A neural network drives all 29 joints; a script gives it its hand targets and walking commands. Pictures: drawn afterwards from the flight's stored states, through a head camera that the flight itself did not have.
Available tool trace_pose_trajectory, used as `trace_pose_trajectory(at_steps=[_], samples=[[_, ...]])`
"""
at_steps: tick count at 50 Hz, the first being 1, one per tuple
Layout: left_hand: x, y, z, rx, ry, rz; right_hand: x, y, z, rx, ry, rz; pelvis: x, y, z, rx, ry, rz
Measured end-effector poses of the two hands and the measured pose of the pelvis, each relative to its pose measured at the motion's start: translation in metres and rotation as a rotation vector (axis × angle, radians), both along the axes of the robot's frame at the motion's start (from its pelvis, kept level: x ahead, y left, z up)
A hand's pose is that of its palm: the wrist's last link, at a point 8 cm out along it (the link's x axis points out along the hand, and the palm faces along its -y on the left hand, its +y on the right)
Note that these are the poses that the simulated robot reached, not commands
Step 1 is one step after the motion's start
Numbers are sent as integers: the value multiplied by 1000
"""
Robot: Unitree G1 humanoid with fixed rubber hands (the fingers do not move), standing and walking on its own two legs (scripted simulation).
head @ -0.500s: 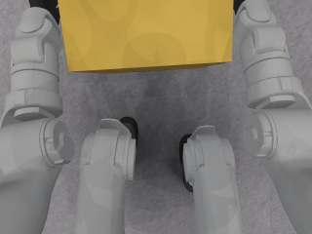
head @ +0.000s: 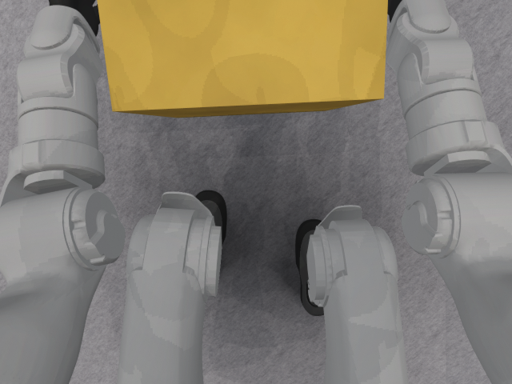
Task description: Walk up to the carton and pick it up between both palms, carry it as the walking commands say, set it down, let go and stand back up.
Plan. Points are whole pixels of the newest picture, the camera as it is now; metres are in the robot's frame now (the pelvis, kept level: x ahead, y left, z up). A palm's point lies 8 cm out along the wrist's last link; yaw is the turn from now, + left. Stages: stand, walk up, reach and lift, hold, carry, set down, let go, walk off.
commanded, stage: set down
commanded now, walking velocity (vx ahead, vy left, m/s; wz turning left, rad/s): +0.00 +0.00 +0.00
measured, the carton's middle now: (246, 32) +0.53 +0.07 -0.24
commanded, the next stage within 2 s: none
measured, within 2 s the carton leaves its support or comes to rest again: neither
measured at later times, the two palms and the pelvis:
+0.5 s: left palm (76, 7) +0.52 +0.26 -0.15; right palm out of the picture +0.57 -0.11 -0.16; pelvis +0.00 +0.00 +0.00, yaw +0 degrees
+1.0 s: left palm (63, 18) +0.51 +0.29 -0.16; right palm (421, 1) +0.57 -0.13 -0.17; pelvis +0.00 +0.01 +0.00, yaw +1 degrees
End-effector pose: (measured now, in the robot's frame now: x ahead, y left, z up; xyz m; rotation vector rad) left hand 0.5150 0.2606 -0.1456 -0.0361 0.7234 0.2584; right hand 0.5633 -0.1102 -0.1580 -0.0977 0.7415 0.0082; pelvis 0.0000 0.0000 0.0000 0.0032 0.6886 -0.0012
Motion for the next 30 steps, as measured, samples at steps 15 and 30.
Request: trace_pose_trajectory(at_steps=[15, 30], samples=[[0, 1, -2, -11, -21, -9, 1, 0, -1, 4, -7, 7, -3, 3, -3, -4, -23, -3], [6, 2, -8, 22, -20, -13, 4, 0, -4, -8, -42, 29, -3, 2, -1, -2, -41, 5]])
